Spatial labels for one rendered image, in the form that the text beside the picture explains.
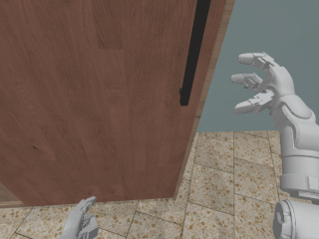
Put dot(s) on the left robot hand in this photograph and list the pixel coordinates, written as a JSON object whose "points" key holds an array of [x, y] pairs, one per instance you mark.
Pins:
{"points": [[77, 223]]}

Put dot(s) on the robot right upper arm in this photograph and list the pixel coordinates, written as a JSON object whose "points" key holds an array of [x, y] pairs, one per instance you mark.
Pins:
{"points": [[295, 220]]}

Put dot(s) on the robot right forearm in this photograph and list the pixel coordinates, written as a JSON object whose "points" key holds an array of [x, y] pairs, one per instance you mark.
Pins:
{"points": [[299, 148]]}

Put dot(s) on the right robot hand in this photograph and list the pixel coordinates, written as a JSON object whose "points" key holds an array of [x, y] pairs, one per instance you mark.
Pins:
{"points": [[277, 81]]}

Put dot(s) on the wardrobe door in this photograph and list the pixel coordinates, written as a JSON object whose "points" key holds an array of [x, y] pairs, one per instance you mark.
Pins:
{"points": [[89, 97], [6, 195]]}

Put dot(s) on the handle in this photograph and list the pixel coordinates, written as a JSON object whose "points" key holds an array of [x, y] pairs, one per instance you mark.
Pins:
{"points": [[198, 27]]}

